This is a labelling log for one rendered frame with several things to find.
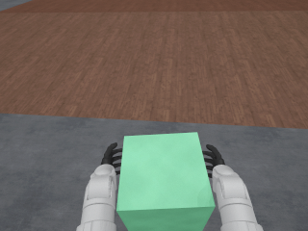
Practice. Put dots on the robot left forearm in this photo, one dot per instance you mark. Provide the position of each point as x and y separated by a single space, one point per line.
98 213

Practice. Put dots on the robot right forearm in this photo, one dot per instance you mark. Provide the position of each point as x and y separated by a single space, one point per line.
234 204

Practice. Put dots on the right robot hand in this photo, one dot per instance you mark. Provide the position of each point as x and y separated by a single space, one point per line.
216 161

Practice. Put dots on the carton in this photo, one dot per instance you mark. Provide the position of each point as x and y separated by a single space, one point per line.
164 183

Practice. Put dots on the left robot hand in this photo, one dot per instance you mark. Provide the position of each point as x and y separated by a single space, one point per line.
108 158

